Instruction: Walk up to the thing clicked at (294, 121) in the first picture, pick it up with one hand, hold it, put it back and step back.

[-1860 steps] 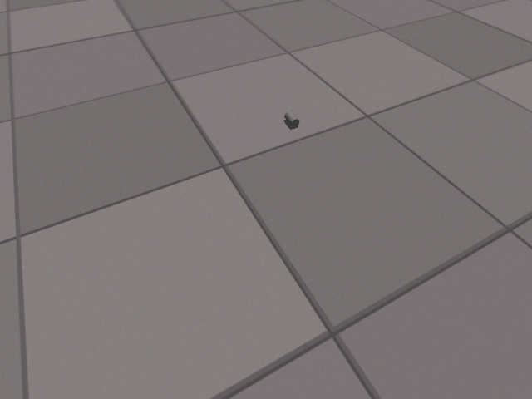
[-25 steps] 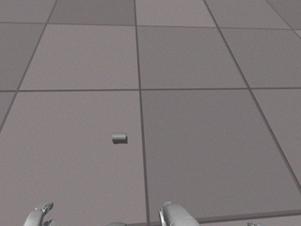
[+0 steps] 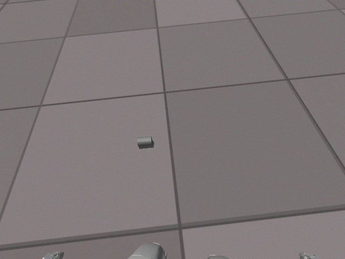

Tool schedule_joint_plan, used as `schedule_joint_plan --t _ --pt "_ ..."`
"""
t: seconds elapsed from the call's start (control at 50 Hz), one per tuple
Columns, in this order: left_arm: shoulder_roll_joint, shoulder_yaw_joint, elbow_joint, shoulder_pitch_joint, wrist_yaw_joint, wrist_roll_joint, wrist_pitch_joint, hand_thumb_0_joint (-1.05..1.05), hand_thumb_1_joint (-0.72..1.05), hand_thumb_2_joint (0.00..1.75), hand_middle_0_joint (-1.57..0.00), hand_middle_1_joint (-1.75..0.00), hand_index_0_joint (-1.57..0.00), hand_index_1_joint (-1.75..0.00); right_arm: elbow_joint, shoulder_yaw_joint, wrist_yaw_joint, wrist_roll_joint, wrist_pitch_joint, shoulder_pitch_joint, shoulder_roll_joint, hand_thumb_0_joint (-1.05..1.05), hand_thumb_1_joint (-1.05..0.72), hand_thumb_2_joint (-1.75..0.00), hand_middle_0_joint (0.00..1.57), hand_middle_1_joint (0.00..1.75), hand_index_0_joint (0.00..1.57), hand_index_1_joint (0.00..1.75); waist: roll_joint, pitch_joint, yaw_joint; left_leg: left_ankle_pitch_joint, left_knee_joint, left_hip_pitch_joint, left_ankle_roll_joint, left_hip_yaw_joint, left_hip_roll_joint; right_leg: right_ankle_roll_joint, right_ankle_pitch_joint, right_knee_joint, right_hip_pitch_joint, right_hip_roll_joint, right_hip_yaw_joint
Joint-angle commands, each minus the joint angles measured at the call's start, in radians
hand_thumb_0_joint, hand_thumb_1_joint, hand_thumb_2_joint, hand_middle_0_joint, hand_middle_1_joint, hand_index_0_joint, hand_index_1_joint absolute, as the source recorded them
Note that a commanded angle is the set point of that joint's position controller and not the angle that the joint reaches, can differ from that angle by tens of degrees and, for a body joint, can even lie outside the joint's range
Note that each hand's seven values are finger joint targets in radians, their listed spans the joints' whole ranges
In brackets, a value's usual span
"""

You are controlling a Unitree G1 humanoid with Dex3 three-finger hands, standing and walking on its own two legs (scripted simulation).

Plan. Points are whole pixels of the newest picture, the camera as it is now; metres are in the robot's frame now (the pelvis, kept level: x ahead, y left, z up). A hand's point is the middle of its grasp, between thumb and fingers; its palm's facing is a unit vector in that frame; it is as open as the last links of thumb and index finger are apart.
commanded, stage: step back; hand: left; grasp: from above
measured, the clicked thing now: (144, 141) +0.86 +0.25 -0.74
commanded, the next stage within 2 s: stand in 1.64 s
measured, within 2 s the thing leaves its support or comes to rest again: neither
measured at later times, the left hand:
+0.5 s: hand out of the picture -0.10 +0.24 -0.16, palm faces +0.00 -0.92 -0.40, open 7.4 cm
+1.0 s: hand out of the picture -0.20 +0.25 -0.14, palm faces +0.07 -0.92 -0.39, open 7.4 cm
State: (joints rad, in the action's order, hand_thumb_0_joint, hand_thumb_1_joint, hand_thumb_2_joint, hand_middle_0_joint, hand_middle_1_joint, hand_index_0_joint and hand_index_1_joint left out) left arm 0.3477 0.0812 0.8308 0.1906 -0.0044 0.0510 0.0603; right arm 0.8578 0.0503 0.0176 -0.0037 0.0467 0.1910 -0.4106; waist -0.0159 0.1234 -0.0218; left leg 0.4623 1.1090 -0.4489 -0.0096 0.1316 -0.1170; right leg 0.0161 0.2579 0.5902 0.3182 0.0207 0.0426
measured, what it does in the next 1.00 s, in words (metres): walks backwards: left foot, then right foot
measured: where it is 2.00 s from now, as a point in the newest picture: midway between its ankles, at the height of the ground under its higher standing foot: outside the picture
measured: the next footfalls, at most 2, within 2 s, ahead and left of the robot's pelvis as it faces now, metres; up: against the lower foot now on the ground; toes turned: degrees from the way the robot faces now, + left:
left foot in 0.12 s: -0.05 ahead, +0.12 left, +0.00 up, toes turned +2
right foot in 0.46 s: -0.17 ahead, -0.16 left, +0.00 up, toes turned +3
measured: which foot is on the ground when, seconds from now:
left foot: up 0.00-0.10, down 0.12-0.50, up 0.52-0.76, down 0.78-1.00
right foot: down 0.00-0.16, up 0.18-0.44, down 0.46-0.82, up 0.84-1.00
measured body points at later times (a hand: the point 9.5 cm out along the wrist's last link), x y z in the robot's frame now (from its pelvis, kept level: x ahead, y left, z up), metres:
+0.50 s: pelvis -0.18 -0.04 -0.02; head -0.12 -0.04 +0.43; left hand -0.10 +0.28 -0.14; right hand -0.02 -0.35 -0.12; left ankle -0.09 +0.12 -0.73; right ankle -0.21 -0.16 -0.74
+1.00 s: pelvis -0.24 -0.04 +0.00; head -0.24 -0.03 +0.45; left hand -0.20 +0.30 -0.12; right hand -0.17 -0.34 -0.12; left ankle -0.26 +0.09 -0.73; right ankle -0.21 -0.16 -0.71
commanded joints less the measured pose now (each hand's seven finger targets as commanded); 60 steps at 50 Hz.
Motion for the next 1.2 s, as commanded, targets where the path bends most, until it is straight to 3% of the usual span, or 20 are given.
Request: schedule_joint_plan --t 0.0,0.1,0.14,0.16,0.18,0.24,0.42,0.48,0.5,0.58,0.7,0.76,0.8,0.84,0.9,0.96,1.04,1.08,1.1,1.18 --pt "0.239 0.069 -0.117 -0.027 -0.033 0.000 -0.033 0.00 0.90 0.90 -0.20 -0.30 -0.20 -0.30 -0.085 0.035 0.021 -0.007 -0.039 -0.005 -0.127 0.00 -0.90 -0.90 0.20 0.30 0.20 0.30 0.219 -0.148 -0.026 0.073 -0.258 -0.057 -0.018 -0.054 0.058 0.179 -0.432 -0.088 -0.289 0.198 0.148" --pt "0.236 0.049 -0.145 -0.043 -0.021 -0.028 -0.001 0.00 0.90 0.90 -0.20 -0.30 -0.20 -0.30 -0.037 0.058 0.019 -0.028 -0.051 0.100 -0.144 0.00 -0.90 -0.90 0.20 0.30 0.20 0.30 0.159 -0.217 0.005 -0.343 -0.766 0.238 0.026 -0.092 0.112 0.094 -0.368 0.097 -0.181 0.154 0.109" --pt "0.186 0.035 -0.158 -0.045 -0.021 -0.041 0.002 0.00 0.90 0.90 -0.20 -0.30 -0.20 -0.30 -0.062 0.090 0.012 -0.044 -0.043 0.024 -0.309 0.00 -0.90 -0.90 0.20 0.30 0.20 0.30 -0.187 -0.180 -0.008 -0.574 -0.767 0.334 0.192 0.331 0.450 0.009 0.296 0.335 0.197 -0.086 -0.033" --pt "0.231 0.054 -0.164 -0.125 -0.034 -0.029 0.003 0.00 0.90 0.90 -0.20 -0.30 -0.20 -0.30 -0.078 0.100 0.010 -0.042 -0.044 0.006 -0.375 0.00 -0.90 -0.90 0.20 0.30 0.20 0.30 -0.251 -0.148 0.067 -0.554 -0.792 0.127 0.325 0.435 0.560 -0.010 0.425 0.523 0.119 -0.073 0.087" --pt "0.258 0.060 -0.146 -0.130 -0.032 -0.024 0.004 0.00 0.90 0.90 -0.20 -0.30 -0.20 -0.30 -0.079 0.096 0.019 -0.040 -0.054 -0.044 -0.333 0.00 -0.90 -0.90 0.20 0.30 0.20 0.30 -0.198 -0.099 0.042 -0.555 -0.790 0.056 0.330 0.391 0.555 -0.006 0.375 0.626 0.082 -0.049 0.146" --pt "0.227 0.056 -0.101 -0.028 -0.016 -0.045 0.003 0.00 0.90 0.90 -0.20 -0.30 -0.20 -0.30 -0.100 0.053 0.025 -0.039 -0.053 -0.106 -0.211 0.00 -0.90 -0.90 0.20 0.30 0.20 0.30 -0.090 -0.127 -0.026 -0.736 -0.669 0.185 0.228 0.066 0.359 -0.003 0.244 0.702 0.145 -0.118 0.140" --pt "0.186 0.037 -0.011 0.078 -0.018 -0.030 -0.060 0.00 0.90 0.90 -0.20 -0.30 -0.20 -0.30 -0.085 0.060 0.003 -0.022 -0.008 -0.062 -0.233 0.00 -0.90 -0.90 0.20 0.30 0.20 0.30 -0.188 -0.265 0.003 -0.589 -0.464 0.367 0.182 -0.006 0.304 -0.018 0.014 -0.238 -0.103 -0.053 -0.073" --pt "0.368 0.083 -0.008 0.047 -0.018 -0.003 -0.073 0.00 0.90 0.90 -0.20 -0.30 -0.20 -0.30 -0.118 0.026 0.004 -0.012 -0.007 -0.052 -0.118 0.00 -0.90 -0.90 0.20 0.30 0.20 0.30 0.205 -0.187 0.014 0.090 -0.221 -0.161 0.027 -0.064 0.058 0.125 -0.017 -0.233 -0.246 0.252 0.424" --pt "0.428 0.091 -0.033 -0.016 -0.025 0.001 -0.072 0.00 0.90 0.90 -0.20 -0.30 -0.20 -0.30 -0.111 0.049 0.021 -0.015 -0.002 -0.119 -0.162 0.00 -0.90 -0.90 0.20 0.30 0.20 0.30 0.240 -0.136 -0.048 0.155 -0.077 -0.032 0.006 0.055 0.093 0.272 0.010 -0.282 0.047 0.408 0.555" --pt "0.281 0.056 -0.033 -0.109 -0.026 -0.006 -0.086 0.00 0.90 0.90 -0.20 -0.30 -0.20 -0.30 -0.040 0.044 0.003 -0.003 -0.013 -0.053 -0.159 0.00 -0.90 -0.90 0.20 0.30 0.20 0.30 0.129 -0.058 0.034 -0.015 -0.003 0.001 0.008 0.018 0.041 0.174 -0.148 -0.184 0.028 0.203 0.187" --pt "0.302 0.069 0.005 0.016 -0.011 0.002 -0.090 0.00 0.90 0.90 -0.20 -0.30 -0.20 -0.30 -0.026 0.043 -0.021 -0.031 -0.050 -0.072 -0.143 0.00 -0.90 -0.90 0.20 0.30 0.20 0.30 0.212 -0.095 -0.053 0.079 -0.436 0.018 -0.012 -0.090 0.104 0.174 0.294 -0.223 -0.168 0.209 0.240" --pt "0.274 0.042 -0.001 -0.015 0.000 -0.010 -0.072 0.00 0.90 0.90 -0.20 -0.30 -0.20 -0.30 0.035 0.059 -0.020 -0.034 -0.074 0.028 -0.140 0.00 -0.90 -0.90 0.20 0.30 0.20 0.30 0.155 -0.122 0.012 -0.108 -0.800 0.310 0.026 -0.121 0.080 0.111 0.175 -0.089 -0.048 0.159 0.141" --pt "0.150 0.006 -0.010 0.001 0.002 -0.032 -0.073 0.00 0.90 0.90 -0.20 -0.30 -0.20 -0.30 0.040 0.087 -0.013 -0.052 -0.087 0.058 -0.237 0.00 -0.90 -0.90 0.20 0.30 0.20 0.30 -0.175 -0.144 0.024 0.073 -0.887 0.500 0.134 0.389 0.372 0.002 0.236 0.229 0.290 -0.022 -0.036" --pt "0.294 0.045 0.007 -0.096 -0.001 -0.020 -0.083 0.00 0.90 0.90 -0.20 -0.30 -0.20 -0.30 0.027 0.097 -0.020 -0.037 -0.084 -0.013 -0.312 0.00 -0.90 -0.90 0.20 0.30 0.20 0.30 -0.110 0.010 0.042 0.354 -0.934 0.133 0.270 0.456 0.474 0.008 0.299 0.327 0.169 0.040 0.015" --pt "0.242 0.035 0.039 -0.008 0.018 -0.033 -0.092 0.00 0.90 0.90 -0.20 -0.30 -0.20 -0.30 0.016 0.061 -0.021 -0.043 -0.094 -0.051 -0.197 0.00 -0.90 -0.90 0.20 0.30 0.20 0.30 -0.125 0.009 0.007 0.065 -0.865 0.242 0.175 0.174 0.305 0.005 0.173 0.215 0.172 0.027 -0.015" --pt "0.233 0.043 0.052 -0.028 0.023 -0.029 -0.098 0.00 0.90 0.90 -0.20 -0.30 -0.20 -0.30 0.034 0.077 -0.029 -0.039 -0.088 0.010 -0.231 0.00 -0.90 -0.90 0.20 0.30 0.20 0.30 -0.164 -0.011 0.044 0.080 -0.856 0.190 0.183 0.178 0.323 -0.005 0.186 0.122 0.048 -0.003 -0.063" --pt "0.225 0.048 0.114 0.113 0.000 -0.017 -0.123 0.00 0.90 0.90 -0.20 -0.30 -0.20 -0.30 0.010 0.048 -0.030 -0.019 -0.058 -0.039 -0.154 0.00 -0.90 -0.90 0.20 0.30 0.20 0.30 -0.070 -0.103 -0.044 -0.057 -0.562 0.059 0.113 0.005 0.224 0.007 0.019 -0.182 -0.291 -0.045 -0.087" --pt "0.351 0.081 0.107 0.154 -0.013 -0.001 -0.130 0.00 0.90 0.90 -0.20 -0.30 -0.20 -0.30 -0.022 0.021 -0.022 -0.014 -0.060 -0.028 -0.067 0.00 -0.90 -0.90 0.20 0.30 0.20 0.30 0.218 -0.107 -0.069 0.121 -0.211 -0.216 0.034 -0.061 0.023 0.130 0.333 -0.382 -0.363 0.299 0.488" --pt "0.375 0.084 0.079 0.075 -0.011 -0.004 -0.128 0.00 0.90 0.90 -0.20 -0.30 -0.20 -0.30 0.002 0.047 -0.010 -0.025 -0.053 -0.014 -0.151 0.00 -0.90 -0.90 0.20 0.30 0.20 0.30 0.102 -0.054 -0.049 0.125 -0.134 -0.141 0.029 0.017 0.093 0.199 0.489 -0.411 -0.186 0.398 0.563" --pt "0.287 0.057 0.055 -0.004 -0.010 -0.022 -0.144 0.00 0.90 0.90 -0.20 -0.30 -0.20 -0.30 0.058 0.054 -0.020 -0.019 -0.068 0.048 -0.160 0.00 -0.90 -0.90 0.20 0.30 0.20 0.30 0.066 -0.034 0.000 -0.021 -0.169 -0.053 0.019 0.028 0.146 0.175 0.134 -0.329 -0.134 0.265 0.267"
